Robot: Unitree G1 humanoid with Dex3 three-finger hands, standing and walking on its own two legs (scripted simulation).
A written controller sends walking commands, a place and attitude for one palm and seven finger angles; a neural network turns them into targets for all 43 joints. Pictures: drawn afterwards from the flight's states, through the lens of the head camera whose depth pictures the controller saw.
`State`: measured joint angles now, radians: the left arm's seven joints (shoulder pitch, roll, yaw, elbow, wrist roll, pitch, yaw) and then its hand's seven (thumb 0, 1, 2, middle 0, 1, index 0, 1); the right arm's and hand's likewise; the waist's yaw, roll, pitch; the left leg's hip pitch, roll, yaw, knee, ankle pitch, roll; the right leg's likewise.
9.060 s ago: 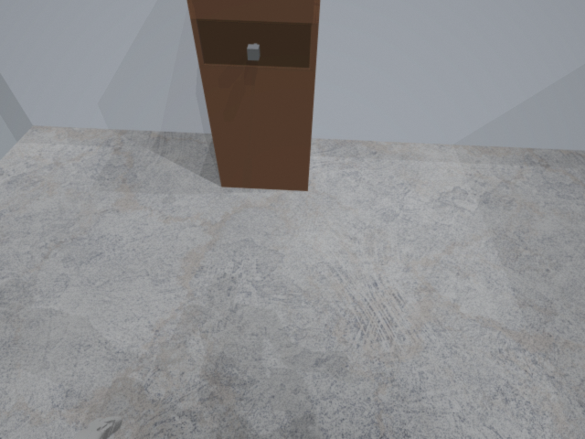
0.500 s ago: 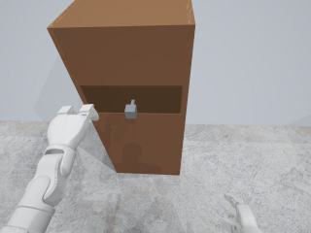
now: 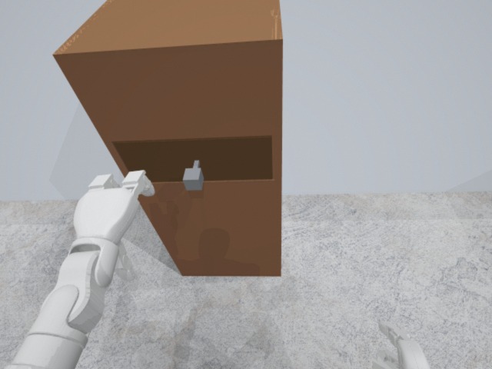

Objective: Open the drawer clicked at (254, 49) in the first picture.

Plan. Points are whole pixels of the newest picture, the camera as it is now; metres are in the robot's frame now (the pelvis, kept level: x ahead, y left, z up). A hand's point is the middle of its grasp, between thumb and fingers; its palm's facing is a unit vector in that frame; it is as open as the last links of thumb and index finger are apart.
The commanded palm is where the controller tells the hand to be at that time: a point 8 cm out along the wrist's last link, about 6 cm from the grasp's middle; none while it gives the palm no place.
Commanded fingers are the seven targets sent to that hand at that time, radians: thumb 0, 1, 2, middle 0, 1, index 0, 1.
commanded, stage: move the hooked fingers above the handle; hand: left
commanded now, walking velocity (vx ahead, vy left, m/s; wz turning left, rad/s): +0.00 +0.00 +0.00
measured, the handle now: (194, 173) +0.55 +0.21 -0.06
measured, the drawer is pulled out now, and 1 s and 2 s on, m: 0.00 0.00 0.00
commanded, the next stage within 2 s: none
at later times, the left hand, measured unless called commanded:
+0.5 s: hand (155, 205) +0.38 +0.22 +0.04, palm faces -0.04 -0.04 -1.00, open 13.9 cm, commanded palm +0.36 +0.22 +0.11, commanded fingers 0.00 -0.50 0.30 -0.30 -1.20 -0.30 -1.20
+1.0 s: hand (179, 186) +0.43 +0.20 +0.03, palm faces -0.04 -0.01 -1.00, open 13.8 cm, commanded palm +0.42 +0.21 +0.08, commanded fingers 0.00 -0.50 0.30 -0.30 -1.20 -0.30 -1.20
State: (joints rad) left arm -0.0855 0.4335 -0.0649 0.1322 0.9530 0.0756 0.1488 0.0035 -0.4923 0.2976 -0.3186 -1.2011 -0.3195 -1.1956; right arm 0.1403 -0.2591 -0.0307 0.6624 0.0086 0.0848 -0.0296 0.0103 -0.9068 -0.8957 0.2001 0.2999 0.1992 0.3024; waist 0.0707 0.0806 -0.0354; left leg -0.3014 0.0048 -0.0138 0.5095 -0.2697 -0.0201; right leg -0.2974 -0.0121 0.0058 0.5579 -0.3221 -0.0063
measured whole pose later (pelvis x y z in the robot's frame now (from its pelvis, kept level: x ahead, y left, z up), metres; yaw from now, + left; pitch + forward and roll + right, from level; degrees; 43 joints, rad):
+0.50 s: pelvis +0.01 +0.00 -0.01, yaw +0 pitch +7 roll +1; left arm -0.37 0.41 -0.13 0.47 1.01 0.04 0.16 0.00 -0.49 0.30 -0.32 -1.20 -0.32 -1.20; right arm 0.20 -0.25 -0.05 0.68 0.01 0.07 -0.04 0.01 -0.91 -0.90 0.20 0.30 0.20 0.30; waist 0.03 0.06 -0.06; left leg -0.41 0.00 -0.01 0.58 -0.30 -0.02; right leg -0.40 -0.01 0.01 0.62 -0.35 0.00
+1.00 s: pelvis +0.00 +0.01 -0.01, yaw +0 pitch +11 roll +0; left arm -0.65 0.38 -0.15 0.83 1.06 0.01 0.24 0.00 -0.49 0.30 -0.32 -1.20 -0.32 -1.20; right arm 0.26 -0.25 -0.06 0.71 0.01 0.07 -0.04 0.01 -0.91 -0.90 0.20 0.30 0.20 0.30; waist -0.04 0.04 -0.09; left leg -0.52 0.00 -0.01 0.65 -0.32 -0.01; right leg -0.50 -0.01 0.01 0.67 -0.35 0.00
